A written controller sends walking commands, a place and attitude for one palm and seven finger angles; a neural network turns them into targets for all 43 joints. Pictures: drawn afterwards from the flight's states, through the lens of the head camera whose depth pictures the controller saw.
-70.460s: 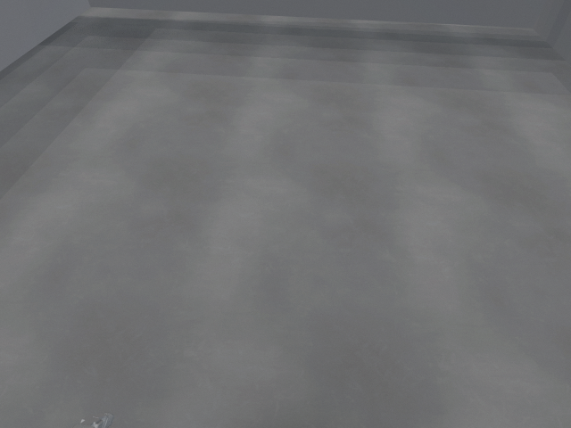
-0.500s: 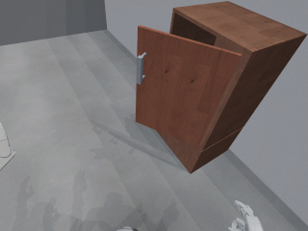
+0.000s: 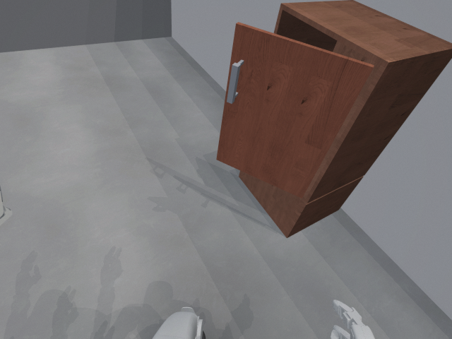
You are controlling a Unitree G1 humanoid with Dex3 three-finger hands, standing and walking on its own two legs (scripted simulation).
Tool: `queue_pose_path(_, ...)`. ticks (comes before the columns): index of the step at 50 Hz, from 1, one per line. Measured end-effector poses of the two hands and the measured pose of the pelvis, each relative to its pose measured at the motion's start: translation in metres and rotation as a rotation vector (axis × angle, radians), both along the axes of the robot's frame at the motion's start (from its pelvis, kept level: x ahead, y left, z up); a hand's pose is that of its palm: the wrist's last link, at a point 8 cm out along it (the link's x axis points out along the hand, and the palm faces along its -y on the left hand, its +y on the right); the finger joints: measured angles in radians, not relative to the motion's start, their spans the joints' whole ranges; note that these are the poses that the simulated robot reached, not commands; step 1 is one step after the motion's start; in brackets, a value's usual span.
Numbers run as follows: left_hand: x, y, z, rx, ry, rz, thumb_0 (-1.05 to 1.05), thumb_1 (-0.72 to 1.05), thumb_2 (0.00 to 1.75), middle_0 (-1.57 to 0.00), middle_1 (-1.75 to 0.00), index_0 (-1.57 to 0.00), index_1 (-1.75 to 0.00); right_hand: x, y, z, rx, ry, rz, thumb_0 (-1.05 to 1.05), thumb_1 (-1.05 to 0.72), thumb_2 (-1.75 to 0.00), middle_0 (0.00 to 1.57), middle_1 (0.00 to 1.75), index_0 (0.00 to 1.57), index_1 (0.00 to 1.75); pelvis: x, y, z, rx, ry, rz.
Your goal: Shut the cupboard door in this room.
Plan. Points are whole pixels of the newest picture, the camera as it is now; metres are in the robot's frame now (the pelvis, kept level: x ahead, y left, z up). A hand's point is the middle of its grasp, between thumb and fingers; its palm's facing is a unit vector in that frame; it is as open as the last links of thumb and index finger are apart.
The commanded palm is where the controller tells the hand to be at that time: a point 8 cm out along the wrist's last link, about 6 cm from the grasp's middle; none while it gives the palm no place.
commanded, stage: stop stepping back and stand still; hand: left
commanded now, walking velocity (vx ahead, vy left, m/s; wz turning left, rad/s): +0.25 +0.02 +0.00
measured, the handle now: (235, 81) +0.90 +0.01 +0.01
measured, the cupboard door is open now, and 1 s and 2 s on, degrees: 32 32 32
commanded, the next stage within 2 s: let the arm hang, fingers relaxed in 1.30 s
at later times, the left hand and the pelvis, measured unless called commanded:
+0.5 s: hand out of the picture +0.12 +0.33 +0.21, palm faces +0.37 -0.78 -0.50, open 7.4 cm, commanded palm +0.07 +0.36 +0.20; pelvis -0.10 +0.08 +0.02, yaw -6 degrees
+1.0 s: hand out of the picture +0.16 +0.35 +0.19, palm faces +0.36 -0.78 -0.51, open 7.4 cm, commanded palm +0.11 +0.39 +0.20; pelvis -0.06 +0.10 +0.02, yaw -4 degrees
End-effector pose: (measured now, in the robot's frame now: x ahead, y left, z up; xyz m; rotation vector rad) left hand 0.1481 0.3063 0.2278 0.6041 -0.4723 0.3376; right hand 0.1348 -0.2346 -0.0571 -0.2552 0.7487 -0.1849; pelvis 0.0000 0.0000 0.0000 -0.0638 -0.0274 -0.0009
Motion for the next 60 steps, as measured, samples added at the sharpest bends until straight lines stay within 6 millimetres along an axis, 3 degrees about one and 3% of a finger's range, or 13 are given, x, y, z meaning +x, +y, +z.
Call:
queue_pose_path(4,-0.027,0.027,-0.006,-0.09,-0.081,0.058,0.01,0.89,0.9,-0.21,-0.3,-0.21,-0.3,-0.023,0.018,-0.006,-0.036,0.063,0.001,0.01,-0.91,-0.9,0.2,0.3,0.2,0.3,-0.01,0.024,0.001,-0.008,-0.006,-0.018)
queue_pose_path(9,-0.018,0.066,-0.029,-0.245,-0.043,0.134,0.01,0.89,0.9,-0.21,-0.3,-0.21,-0.3,-0.044,0.051,-0.004,-0.026,0.031,-0.004,0.01,-0.91,-0.9,0.2,0.3,0.2,0.29,-0.041,0.051,0.004,-0.002,-0.023,-0.013)
queue_pose_path(16,-0.034,0.044,-0.005,-0.188,0.109,-0.046,0.02,0.9,0.9,-0.2,-0.3,-0.2,-0.3,-0.076,0.093,0.032,0.065,0.0,-0.016,0.01,-0.9,-0.9,0.2,0.3,0.2,0.3,-0.064,0.065,0.04,-0.023,-0.002,-0.072)
queue_pose_path(20,-0.048,0.047,0.011,-0.109,0.157,-0.069,0.01,0.89,0.9,-0.21,-0.3,-0.21,-0.3,-0.087,0.095,0.037,0.065,0.0,-0.042,0.01,-0.9,-0.9,0.2,0.3,0.2,0.3,-0.076,0.071,0.048,-0.033,0.014,-0.07)
queue_pose_path(22,-0.056,0.054,0.013,-0.045,0.168,-0.041,0.01,0.89,0.9,-0.21,-0.3,-0.21,-0.3,-0.089,0.091,0.031,0.068,-0.013,-0.046,0.01,-0.9,-0.9,0.2,0.3,0.2,0.3,-0.084,0.072,0.039,0.008,0.025,-0.065)
queue_pose_path(26,-0.067,0.07,0.003,-0.034,0.108,0.011,0.01,0.89,0.9,-0.21,-0.3,-0.21,-0.3,-0.098,0.078,0.006,0.039,0.008,-0.048,0.01,-0.9,-0.9,0.2,0.3,0.2,0.3,-0.099,0.082,0.018,0.029,0.014,-0.104)
queue_pose_path(32,-0.059,0.087,-0.025,-0.222,0.048,0.053,0.01,0.89,0.9,-0.21,-0.3,-0.21,-0.3,-0.121,0.072,-0.003,-0.04,0.08,-0.116,0.01,-0.91,-0.9,0.2,0.3,0.2,0.3,-0.087,0.102,0.011,0.043,-0.001,-0.061)
queue_pose_path(36,-0.047,0.092,-0.028,-0.183,0.049,0.009,0.01,0.89,0.9,-0.21,-0.3,-0.21,-0.3,-0.124,0.082,-0.011,-0.046,0.076,-0.157,0.01,-0.91,-0.9,0.2,0.3,0.2,0.29,-0.086,0.113,0.003,0.062,-0.01,-0.061)
queue_pose_path(42,-0.036,0.087,-0.002,-0.02,0.097,-0.009,0.02,0.89,0.9,-0.21,-0.3,-0.21,-0.3,-0.117,0.112,-0.013,0.076,0.081,-0.106,0.01,-0.91,-0.9,0.2,0.3,0.2,0.29,-0.081,0.106,0.014,0.055,0.019,-0.071)
queue_pose_path(45,-0.034,0.08,0.0,0.016,0.136,0.001,0.01,0.89,0.9,-0.21,-0.3,-0.21,-0.3,-0.11,0.118,-0.022,0.126,0.091,-0.084,0.01,-0.91,-0.9,0.2,0.3,0.2,0.3,-0.074,0.103,0.015,0.045,0.031,-0.069)
queue_pose_path(52,-0.018,0.086,-0.026,-0.079,0.236,0.062,0.01,0.89,0.9,-0.21,-0.3,-0.21,-0.3,-0.085,0.107,-0.028,0.106,0.13,-0.1,0.01,-0.91,-0.9,0.2,0.3,0.2,0.3,-0.049,0.106,0.017,0.057,0.041,-0.072)
queue_pose_path(55,-0.006,0.089,-0.032,-0.111,0.245,0.073,0.01,0.89,0.9,-0.21,-0.3,-0.21,-0.3,-0.07,0.101,-0.018,0.072,0.108,-0.103,0.01,-0.91,-0.9,0.2,0.3,0.2,0.3,-0.043,0.107,0.019,0.067,0.038,-0.074)
queue_pose_path(60,0.007,0.083,-0.026,-0.101,0.216,0.028,0.01,0.89,0.9,-0.21,-0.3,-0.21,-0.3,-0.042,0.094,0.002,0.046,0.02,-0.098,0.01,-0.91,-0.9,0.2,0.3,0.2,0.29,-0.04,0.106,0.022,0.059,0.051,-0.077)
